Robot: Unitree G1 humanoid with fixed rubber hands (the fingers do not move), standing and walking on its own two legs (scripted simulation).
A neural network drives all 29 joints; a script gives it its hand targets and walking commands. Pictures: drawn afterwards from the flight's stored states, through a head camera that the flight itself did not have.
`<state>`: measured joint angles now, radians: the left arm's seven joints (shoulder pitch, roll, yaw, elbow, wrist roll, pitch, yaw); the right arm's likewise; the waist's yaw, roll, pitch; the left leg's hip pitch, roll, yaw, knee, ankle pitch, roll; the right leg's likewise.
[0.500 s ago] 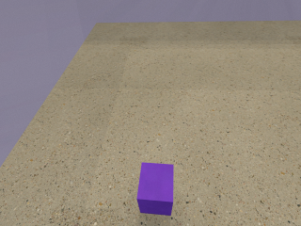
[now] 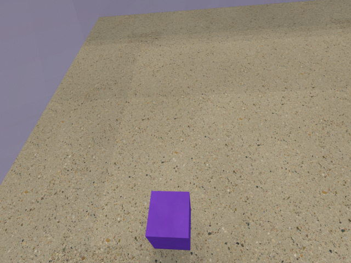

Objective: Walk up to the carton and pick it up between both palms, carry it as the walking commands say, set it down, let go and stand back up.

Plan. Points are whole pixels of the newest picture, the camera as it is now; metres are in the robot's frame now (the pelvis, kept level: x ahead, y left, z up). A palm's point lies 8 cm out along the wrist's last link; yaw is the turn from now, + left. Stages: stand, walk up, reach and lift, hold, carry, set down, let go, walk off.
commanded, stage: walk up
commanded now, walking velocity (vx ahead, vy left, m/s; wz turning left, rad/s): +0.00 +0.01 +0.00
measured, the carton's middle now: (171, 221) +0.41 +0.11 -0.64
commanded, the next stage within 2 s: stand in 1.20 s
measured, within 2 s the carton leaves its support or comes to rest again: neither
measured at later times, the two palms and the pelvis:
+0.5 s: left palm out of the picture +0.05 +0.27 -0.14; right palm out of the picture +0.06 -0.23 -0.13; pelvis +0.00 +0.03 +0.00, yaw -1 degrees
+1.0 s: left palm out of the picture +0.00 +0.36 -0.15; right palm out of the picture +0.02 -0.13 -0.09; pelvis -0.03 +0.14 +0.01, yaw +1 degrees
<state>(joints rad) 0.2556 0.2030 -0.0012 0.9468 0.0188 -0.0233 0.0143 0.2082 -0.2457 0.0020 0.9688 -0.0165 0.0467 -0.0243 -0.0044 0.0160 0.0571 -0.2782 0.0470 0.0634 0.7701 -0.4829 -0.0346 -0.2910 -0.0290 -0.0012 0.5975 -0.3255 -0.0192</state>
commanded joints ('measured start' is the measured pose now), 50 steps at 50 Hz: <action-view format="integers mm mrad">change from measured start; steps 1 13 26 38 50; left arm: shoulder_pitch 96 11 270 -70 77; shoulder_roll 124 72 312 225 96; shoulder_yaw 51 41 100 91 59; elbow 0 -44 9 -79 26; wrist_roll -3 1 4 20 6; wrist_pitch -10 18 34 57 113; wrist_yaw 29 26 86 22 -7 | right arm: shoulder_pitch -25 10 -87 146 -17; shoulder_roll -26 -126 -107 -94 -140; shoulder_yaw -40 -69 -76 -51 -63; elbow -43 8 -108 -52 -115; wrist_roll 21 2 9 8 9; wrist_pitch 14 -12 56 19 -46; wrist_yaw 2 -4 9 15 -11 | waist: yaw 26 25 114 -71 15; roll -189 155 -133 -262 189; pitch -96 -81 -18 -56 10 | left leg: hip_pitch -76 158 -324 263 115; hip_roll -1 134 -29 -13 271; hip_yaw -78 -102 -120 -17 -78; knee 15 -398 300 -376 -506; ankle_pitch -9 566 -161 269 537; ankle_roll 28 95 -12 30 13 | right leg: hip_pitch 225 9 228 -181 -204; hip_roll -216 -37 -570 -184 13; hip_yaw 256 38 561 231 89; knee -226 -113 -186 -195 536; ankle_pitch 938 225 1316 147 -7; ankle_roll -111 -7 -221 -29 69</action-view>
